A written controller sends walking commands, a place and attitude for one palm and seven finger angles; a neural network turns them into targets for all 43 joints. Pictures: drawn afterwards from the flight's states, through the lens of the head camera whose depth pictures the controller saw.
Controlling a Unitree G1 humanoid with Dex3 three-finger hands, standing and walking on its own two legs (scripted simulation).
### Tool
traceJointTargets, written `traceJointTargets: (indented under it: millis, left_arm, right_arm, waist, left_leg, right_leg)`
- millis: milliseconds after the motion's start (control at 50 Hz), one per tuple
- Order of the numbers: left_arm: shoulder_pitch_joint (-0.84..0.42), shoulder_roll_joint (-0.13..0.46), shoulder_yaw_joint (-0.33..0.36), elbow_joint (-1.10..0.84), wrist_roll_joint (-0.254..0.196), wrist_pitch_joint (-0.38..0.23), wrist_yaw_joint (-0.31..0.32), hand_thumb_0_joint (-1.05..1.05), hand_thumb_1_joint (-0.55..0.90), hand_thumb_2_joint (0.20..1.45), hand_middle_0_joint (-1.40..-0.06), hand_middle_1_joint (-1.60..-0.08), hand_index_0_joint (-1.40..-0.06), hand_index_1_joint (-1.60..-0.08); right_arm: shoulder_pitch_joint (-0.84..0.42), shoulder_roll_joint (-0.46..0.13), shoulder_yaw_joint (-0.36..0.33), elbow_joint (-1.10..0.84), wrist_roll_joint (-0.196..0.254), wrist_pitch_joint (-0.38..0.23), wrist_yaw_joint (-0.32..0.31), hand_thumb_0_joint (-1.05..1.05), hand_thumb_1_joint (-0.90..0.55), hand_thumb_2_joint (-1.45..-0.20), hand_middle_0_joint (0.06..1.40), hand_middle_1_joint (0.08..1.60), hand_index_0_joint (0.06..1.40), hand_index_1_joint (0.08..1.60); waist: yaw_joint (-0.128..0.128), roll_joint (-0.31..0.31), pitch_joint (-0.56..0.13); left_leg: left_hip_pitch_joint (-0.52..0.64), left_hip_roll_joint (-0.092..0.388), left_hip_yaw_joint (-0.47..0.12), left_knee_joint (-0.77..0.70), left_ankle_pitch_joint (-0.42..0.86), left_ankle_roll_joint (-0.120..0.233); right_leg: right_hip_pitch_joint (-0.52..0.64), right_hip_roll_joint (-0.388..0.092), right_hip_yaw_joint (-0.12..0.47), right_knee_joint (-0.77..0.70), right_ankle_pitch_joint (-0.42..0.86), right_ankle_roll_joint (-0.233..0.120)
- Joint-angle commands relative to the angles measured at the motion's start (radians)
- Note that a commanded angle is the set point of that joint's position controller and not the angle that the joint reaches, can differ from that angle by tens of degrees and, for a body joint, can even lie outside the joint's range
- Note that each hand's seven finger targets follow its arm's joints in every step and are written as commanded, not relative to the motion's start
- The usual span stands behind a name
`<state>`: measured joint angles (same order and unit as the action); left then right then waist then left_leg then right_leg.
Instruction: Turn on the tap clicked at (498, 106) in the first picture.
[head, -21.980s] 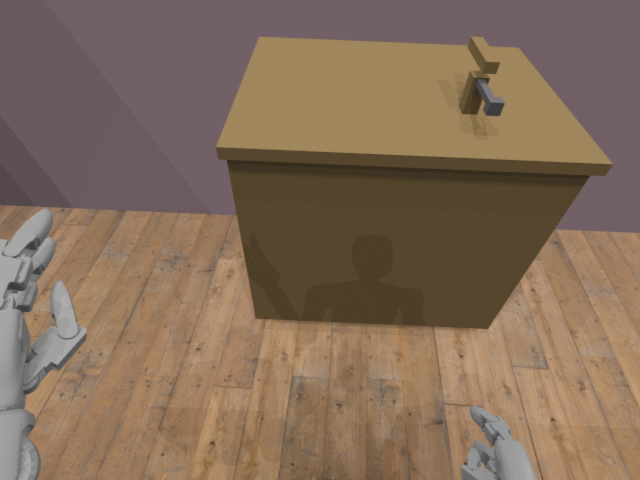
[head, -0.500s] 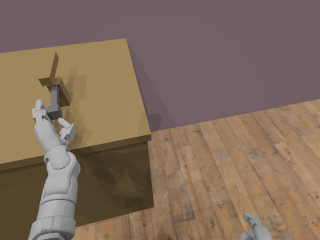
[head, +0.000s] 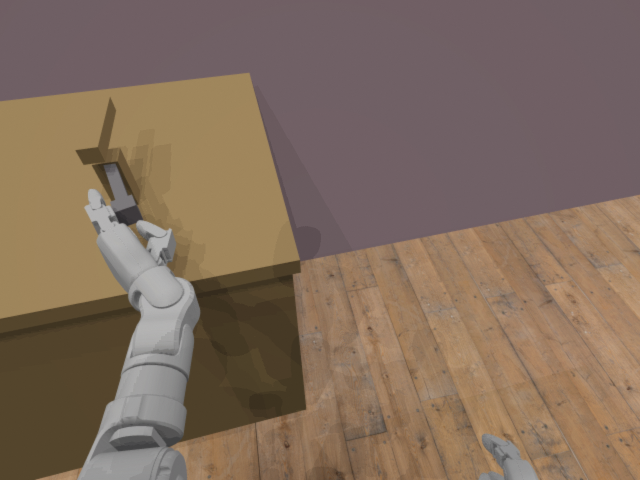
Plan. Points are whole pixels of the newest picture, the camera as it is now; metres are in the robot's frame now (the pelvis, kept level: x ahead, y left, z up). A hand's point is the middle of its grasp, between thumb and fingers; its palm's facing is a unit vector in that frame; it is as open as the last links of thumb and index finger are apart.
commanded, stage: push the lever round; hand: left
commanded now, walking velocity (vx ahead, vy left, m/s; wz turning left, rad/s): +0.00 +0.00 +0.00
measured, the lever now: (126, 211) +0.41 +0.28 +0.12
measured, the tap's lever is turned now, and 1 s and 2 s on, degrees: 17 46 85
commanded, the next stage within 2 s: lift the hand up off the lever in 1.50 s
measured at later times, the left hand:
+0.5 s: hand (204, 213) +0.43 +0.19 +0.10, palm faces +0.80 -0.59 -0.12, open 8.0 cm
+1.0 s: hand (208, 207) +0.45 +0.19 +0.10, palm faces +0.83 -0.54 -0.14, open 8.1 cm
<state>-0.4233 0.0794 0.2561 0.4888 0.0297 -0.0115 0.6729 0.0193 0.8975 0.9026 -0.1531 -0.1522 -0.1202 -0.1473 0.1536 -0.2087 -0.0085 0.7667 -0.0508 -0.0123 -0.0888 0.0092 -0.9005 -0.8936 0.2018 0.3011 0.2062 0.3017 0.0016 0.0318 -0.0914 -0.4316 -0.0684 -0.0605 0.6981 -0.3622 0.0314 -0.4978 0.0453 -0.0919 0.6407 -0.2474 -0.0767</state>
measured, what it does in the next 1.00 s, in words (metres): stands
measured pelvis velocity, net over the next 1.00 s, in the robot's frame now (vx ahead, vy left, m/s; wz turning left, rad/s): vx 0.01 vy -0.02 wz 0.00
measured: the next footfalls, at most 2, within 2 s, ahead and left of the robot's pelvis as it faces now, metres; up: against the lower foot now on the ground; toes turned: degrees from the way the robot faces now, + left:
none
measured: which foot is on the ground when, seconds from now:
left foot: down 0.00-1.00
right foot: down 0.00-1.00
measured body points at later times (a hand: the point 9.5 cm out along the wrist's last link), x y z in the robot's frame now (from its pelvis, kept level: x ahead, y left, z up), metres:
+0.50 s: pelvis +0.00 -0.02 -0.01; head +0.03 -0.03 +0.44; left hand +0.39 +0.22 +0.11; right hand +0.12 -0.27 -0.14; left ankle -0.01 +0.10 -0.72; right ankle +0.05 -0.07 -0.72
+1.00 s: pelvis +0.01 -0.02 -0.01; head +0.05 -0.04 +0.44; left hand +0.40 +0.21 +0.11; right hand +0.12 -0.28 -0.14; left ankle -0.01 +0.10 -0.72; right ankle +0.05 -0.07 -0.72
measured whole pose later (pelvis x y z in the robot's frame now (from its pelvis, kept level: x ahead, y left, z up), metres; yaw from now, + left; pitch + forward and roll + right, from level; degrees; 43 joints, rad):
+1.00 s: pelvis +0.01 -0.02 -0.01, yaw +0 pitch +11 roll +0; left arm -0.70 0.08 0.39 0.77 0.12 0.00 0.89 0.02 0.89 0.90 -0.16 -0.15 -0.08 -0.13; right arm 0.20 -0.22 -0.04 0.79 -0.09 0.02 -0.02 0.01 -0.90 -0.89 0.20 0.30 0.20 0.30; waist -0.05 0.04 -0.14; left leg -0.55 -0.05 -0.07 0.74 -0.39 0.00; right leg -0.62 0.06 -0.11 0.70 -0.28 -0.11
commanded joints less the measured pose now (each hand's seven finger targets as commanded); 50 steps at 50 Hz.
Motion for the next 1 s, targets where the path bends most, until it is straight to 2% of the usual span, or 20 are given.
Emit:
traceJointTargets:
  millis: [0,40,100,120,200,280,360,440,520,540,580,600,640,740,780,800,840,880,920,980]
  left_arm:
    - [-0.521,0.114,-0.058,-0.197,0.052,-0.076,0.029,0.000,0.900,0.900,-0.150,-0.150,-0.150,-0.150]
    - [-0.544,0.101,-0.061,-0.169,0.056,-0.077,0.050,0.000,0.900,0.900,-0.150,-0.150,-0.150,-0.150]
    - [-0.583,0.116,-0.041,-0.128,0.069,-0.070,0.079,0.000,0.900,0.900,-0.150,-0.150,-0.150,-0.150]
    - [-0.607,0.089,-0.066,-0.119,0.073,-0.069,0.087,0.000,0.900,0.900,-0.150,-0.150,-0.150,-0.150]
    - [-0.592,0.162,0.035,-0.063,0.080,-0.059,0.123,0.000,0.900,0.900,-0.150,-0.150,-0.150,-0.150]
    - [-0.631,0.126,0.011,-0.021,0.094,-0.047,0.145,0.000,0.900,0.900,-0.150,-0.150,-0.150,-0.150]
    - [-0.625,0.162,0.060,-0.006,0.092,-0.043,0.161,0.000,0.900,0.900,-0.150,-0.150,-0.150,-0.150]
    - [-0.665,0.164,0.060,0.020,0.098,-0.043,0.170,0.000,0.900,0.900,-0.150,-0.150,-0.150,-0.150]
    - [-0.697,0.174,0.070,0.024,0.107,-0.039,0.189,0.000,0.900,0.900,-0.150,-0.150,-0.150,-0.150]
    - [-0.706,0.144,0.045,0.024,0.109,-0.037,0.192,0.000,0.900,0.900,-0.150,-0.150,-0.150,-0.150]
    - [-0.707,0.148,0.056,0.045,0.108,-0.033,0.199,0.000,0.900,0.900,-0.150,-0.150,-0.150,-0.150]
    - [-0.684,0.183,0.100,0.061,0.107,-0.028,0.204,0.000,0.900,0.900,-0.150,-0.150,-0.150,-0.150]
    - [-0.714,0.158,0.074,0.058,0.108,-0.027,0.209,0.000,0.900,0.900,-0.150,-0.150,-0.150,-0.150]
    - [-0.706,0.190,0.106,0.065,0.122,-0.031,0.213,0.000,0.900,0.900,-0.150,-0.150,-0.150,-0.150]
    - [-0.732,0.187,0.094,0.079,0.125,-0.029,0.208,0.000,0.900,0.900,-0.150,-0.150,-0.150,-0.150]
    - [-0.746,0.213,0.112,0.067,0.129,-0.035,0.206,0.000,0.900,0.900,-0.150,-0.150,-0.150,-0.150]
    - [-0.743,0.182,0.082,0.039,0.132,-0.043,0.204,0.000,0.900,0.900,-0.150,-0.150,-0.150,-0.150]
    - [-0.757,0.155,0.058,0.055,0.134,-0.047,0.204,0.000,0.900,0.900,-0.150,-0.150,-0.150,-0.150]
    - [-0.751,0.183,0.086,0.066,0.130,-0.052,0.204,0.000,0.900,0.900,-0.150,-0.150,-0.150,-0.150]
    - [-0.786,0.173,0.071,0.042,0.132,-0.056,0.204,0.000,0.900,0.900,-0.150,-0.150,-0.150,-0.150]
  right_arm:
    - [-0.092,-0.119,-0.037,-0.119,-0.005,-0.046,-0.009,0.000,-0.900,-0.900,0.200,0.300,0.200,0.300]
    - [-0.089,-0.118,-0.039,-0.118,-0.010,-0.050,-0.005,0.000,-0.900,-0.900,0.200,0.300,0.200,0.300]
    - [-0.086,-0.118,-0.042,-0.107,-0.013,-0.041,-0.003,0.000,-0.900,-0.900,0.200,0.300,0.200,0.300]
    - [-0.084,-0.115,-0.041,-0.110,-0.015,-0.043,0.000,0.000,-0.900,-0.900,0.200,0.300,0.200,0.300]
    - [-0.068,-0.116,-0.048,-0.106,-0.020,-0.029,0.007,0.000,-0.900,-0.900,0.200,0.300,0.200,0.300]
    - [-0.051,-0.112,-0.047,-0.108,-0.024,-0.020,0.019,0.000,-0.900,-0.900,0.200,0.300,0.200,0.300]
    - [-0.037,-0.117,-0.053,-0.115,-0.024,-0.012,0.028,0.000,-0.900,-0.900,0.200,0.300,0.200,0.300]
    - [-0.030,-0.118,-0.054,-0.108,-0.022,-0.007,0.031,0.000,-0.900,-0.900,0.200,0.300,0.200,0.300]
    - [-0.022,-0.120,-0.057,-0.102,-0.022,-0.002,0.037,0.000,-0.900,-0.900,0.200,0.300,0.200,0.300]
    - [-0.020,-0.118,-0.058,-0.100,-0.024,-0.003,0.040,0.000,-0.900,-0.900,0.200,0.300,0.200,0.300]
    - [-0.014,-0.121,-0.059,-0.095,-0.026,-0.004,0.044,0.000,-0.900,-0.900,0.200,0.300,0.200,0.300]
    - [-0.009,-0.124,-0.062,-0.090,-0.027,-0.001,0.045,0.000,-0.900,-0.900,0.200,0.300,0.200,0.300]
    - [-0.009,-0.122,-0.061,-0.095,-0.026,-0.002,0.048,0.000,-0.900,-0.900,0.200,0.300,0.200,0.300]
    - [0.012,-0.127,-0.066,-0.093,-0.029,-0.001,0.055,0.000,-0.900,-0.900,0.200,0.300,0.200,0.300]
    - [0.013,-0.127,-0.065,-0.090,-0.028,0.001,0.055,0.000,-0.900,-0.900,0.200,0.300,0.200,0.300]
    - [0.015,-0.130,-0.067,-0.088,-0.028,0.002,0.053,0.000,-0.900,-0.900,0.200,0.300,0.200,0.300]
    - [0.017,-0.123,-0.067,-0.097,-0.028,-0.001,0.058,0.000,-0.900,-0.900,0.200,0.300,0.200,0.300]
    - [0.021,-0.124,-0.067,-0.090,-0.031,-0.008,0.062,0.000,-0.900,-0.900,0.200,0.300,0.200,0.300]
    - [0.032,-0.129,-0.069,-0.088,-0.032,-0.010,0.063,0.000,-0.900,-0.900,0.200,0.300,0.200,0.300]
    - [0.033,-0.127,-0.071,-0.087,-0.033,-0.010,0.064,0.000,-0.900,-0.900,0.200,0.300,0.200,0.300]
  waist:
    - [-0.038,0.001,-0.260]
    - [-0.043,-0.031,-0.276]
    - [-0.045,-0.032,-0.282]
    - [-0.053,-0.026,-0.290]
    - [-0.028,-0.039,-0.335]
    - [-0.049,-0.062,-0.321]
    - [-0.046,-0.084,-0.342]
    - [-0.057,-0.082,-0.317]
    - [-0.063,-0.050,-0.342]
    - [-0.069,-0.047,-0.341]
    - [-0.074,-0.068,-0.346]
    - [-0.060,-0.069,-0.358]
    - [-0.070,-0.074,-0.357]
    - [-0.065,-0.080,-0.382]
    - [-0.079,-0.093,-0.364]
    - [-0.072,-0.069,-0.374]
    - [-0.069,-0.026,-0.391]
    - [-0.085,-0.038,-0.385]
    - [-0.082,-0.063,-0.386]
    - [-0.087,-0.041,-0.406]
  left_leg:
    - [-0.027,0.039,-0.021,-0.099,0.127,-0.050]
    - [-0.035,0.038,-0.017,-0.090,0.138,-0.044]
    - [-0.055,0.038,-0.013,-0.085,0.107,-0.043]
    - [-0.056,0.035,-0.007,-0.080,0.115,-0.038]
    - [-0.096,0.033,0.003,-0.065,0.137,-0.033]
    - [-0.125,0.034,0.012,-0.051,0.146,-0.021]
    - [-0.155,0.032,0.022,-0.041,0.144,-0.012]
    - [-0.172,0.032,0.023,-0.043,0.101,-0.006]
    - [-0.168,0.031,0.025,-0.038,0.103,-0.004]
    - [-0.159,0.030,0.026,-0.036,0.119,-0.004]
    - [-0.170,0.030,0.027,-0.030,0.126,-0.004]
    - [-0.180,0.029,0.025,-0.029,0.116,-0.006]
    - [-0.180,0.029,0.028,-0.032,0.109,-0.003]
    - [-0.184,0.030,0.030,-0.027,0.140,-0.001]
    - [-0.197,0.030,0.031,-0.021,0.126,0.000]
    - [-0.193,0.030,0.029,-0.024,0.120,-0.002]
    - [-0.166,0.029,0.032,-0.027,0.145,-0.001]
    - [-0.157,0.029,0.032,-0.016,0.156,0.000]
    - [-0.169,0.029,0.027,-0.016,0.156,0.000]
    - [-0.149,0.029,0.031,-0.013,0.177,-0.002]
  right_leg:
    - [0.191,-0.052,0.084,-0.086,-0.003,0.034]
    - [0.194,-0.054,0.085,-0.079,0.014,0.037]
    - [0.192,-0.057,0.090,-0.084,-0.020,0.040]
    - [0.188,-0.059,0.093,-0.080,-0.004,0.041]
    - [0.237,-0.063,0.104,-0.072,0.027,0.043]
    - [0.234,-0.071,0.110,-0.065,0.067,0.049]
    - [0.264,-0.080,0.130,-0.068,0.096,0.060]
    - [0.254,-0.086,0.142,-0.089,0.041,0.064]
    - [0.259,-0.090,0.149,-0.090,0.048,0.065]
    - [0.256,-0.088,0.144,-0.084,0.081,0.065]
    - [0.261,-0.093,0.144,-0.078,0.113,0.072]
    - [0.273,-0.093,0.147,-0.081,0.099,0.072]
    - [0.270,-0.094,0.148,-0.084,0.094,0.075]
    - [0.289,-0.094,0.144,-0.065,0.162,0.077]
    - [0.281,-0.099,0.153,-0.071,0.160,0.082]
    - [0.282,-0.098,0.154,-0.071,0.140,0.078]
    - [0.281,-0.089,0.142,-0.058,0.166,0.069]
    - [0.257,-0.084,0.131,-0.050,0.186,0.071]
    - [0.259,-0.083,0.128,-0.044,0.186,0.072]
    - [0.263,-0.082,0.124,-0.040,0.212,0.070]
